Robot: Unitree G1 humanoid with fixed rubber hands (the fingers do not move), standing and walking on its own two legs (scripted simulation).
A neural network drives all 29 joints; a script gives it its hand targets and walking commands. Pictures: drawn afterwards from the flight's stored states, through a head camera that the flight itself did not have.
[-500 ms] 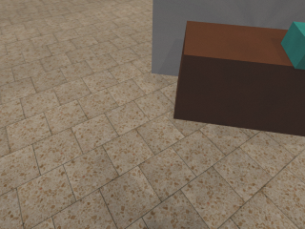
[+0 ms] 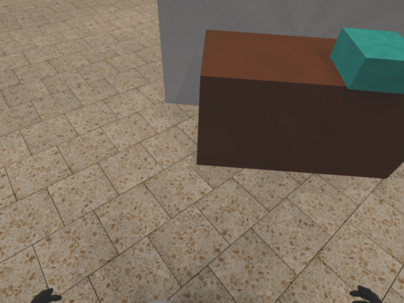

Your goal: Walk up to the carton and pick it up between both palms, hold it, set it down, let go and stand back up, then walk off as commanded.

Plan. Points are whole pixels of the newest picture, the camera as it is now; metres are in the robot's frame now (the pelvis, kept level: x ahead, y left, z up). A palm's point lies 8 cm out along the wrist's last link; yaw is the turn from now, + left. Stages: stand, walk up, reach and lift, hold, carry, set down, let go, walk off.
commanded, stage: walk up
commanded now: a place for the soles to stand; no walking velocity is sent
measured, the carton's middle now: (373, 59) +1.13 -0.76 -0.03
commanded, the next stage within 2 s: none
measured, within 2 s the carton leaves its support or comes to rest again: neither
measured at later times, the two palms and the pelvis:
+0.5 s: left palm (145, 211) +0.34 +0.15 -0.08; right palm out of the picture +0.20 -0.49 -0.05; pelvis +0.16 -0.14 -0.01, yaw -8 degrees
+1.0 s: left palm (196, 159) +0.51 +0.03 -0.07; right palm out of the picture +0.33 -0.63 +0.00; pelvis +0.31 -0.27 +0.00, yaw -6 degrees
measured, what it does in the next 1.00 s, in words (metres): walks ahead: left foot, then right foot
